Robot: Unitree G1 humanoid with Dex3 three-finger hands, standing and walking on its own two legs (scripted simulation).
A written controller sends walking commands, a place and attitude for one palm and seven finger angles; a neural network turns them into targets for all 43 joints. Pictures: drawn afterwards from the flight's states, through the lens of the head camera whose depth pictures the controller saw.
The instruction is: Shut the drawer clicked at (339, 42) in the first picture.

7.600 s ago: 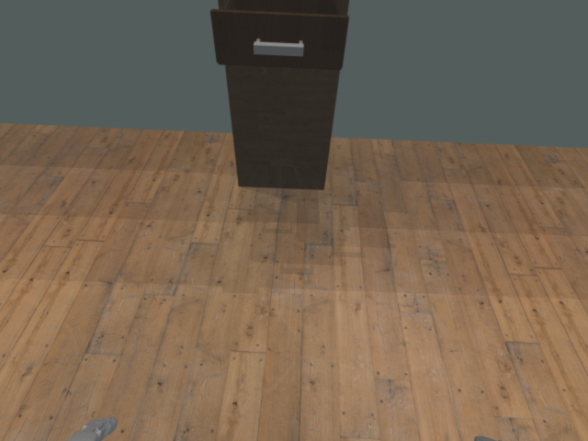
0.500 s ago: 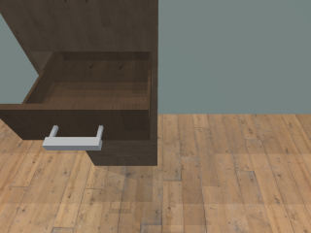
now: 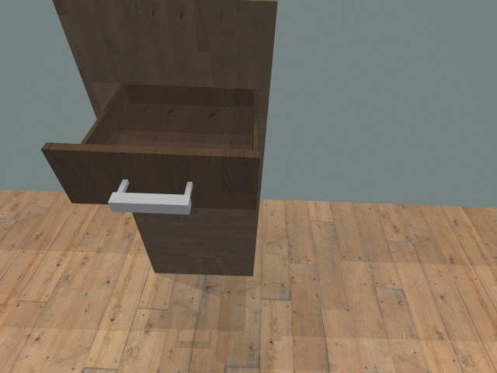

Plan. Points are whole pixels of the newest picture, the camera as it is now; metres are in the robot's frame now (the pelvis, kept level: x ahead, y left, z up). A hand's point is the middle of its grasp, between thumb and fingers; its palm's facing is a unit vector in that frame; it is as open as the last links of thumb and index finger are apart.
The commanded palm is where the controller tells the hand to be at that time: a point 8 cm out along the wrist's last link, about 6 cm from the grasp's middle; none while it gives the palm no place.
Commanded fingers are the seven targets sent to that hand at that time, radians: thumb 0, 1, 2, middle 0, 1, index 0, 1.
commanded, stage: come to a stop and stand still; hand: left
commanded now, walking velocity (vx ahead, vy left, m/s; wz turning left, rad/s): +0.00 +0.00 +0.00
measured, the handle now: (154, 194) +0.40 +0.21 +0.06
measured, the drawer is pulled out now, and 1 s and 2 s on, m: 0.25 0.25 0.25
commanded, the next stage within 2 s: look again from close up in 1.38 s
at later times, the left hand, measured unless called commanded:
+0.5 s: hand out of the picture -0.08 +0.20 -0.17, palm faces +0.07 -0.98 -0.18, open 7.4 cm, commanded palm none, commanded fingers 0.00 0.90 0.90 -0.20 -0.30 -0.20 -0.30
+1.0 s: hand out of the picture -0.15 +0.20 -0.16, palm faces +0.03 -0.99 -0.15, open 7.4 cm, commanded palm none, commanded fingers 0.00 0.90 0.90 -0.20 -0.30 -0.20 -0.30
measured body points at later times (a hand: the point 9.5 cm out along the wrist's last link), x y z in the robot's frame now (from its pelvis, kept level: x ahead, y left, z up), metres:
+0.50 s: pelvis -0.08 +0.03 +0.01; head -0.10 +0.03 +0.46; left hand -0.08 +0.25 -0.15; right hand -0.08 -0.20 -0.15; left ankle +0.03 +0.09 -0.72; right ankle -0.10 -0.10 -0.71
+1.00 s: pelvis -0.15 +0.04 +0.02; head -0.15 +0.05 +0.47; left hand -0.16 +0.25 -0.15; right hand -0.16 -0.16 -0.14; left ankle -0.08 +0.12 -0.72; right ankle -0.12 -0.09 -0.72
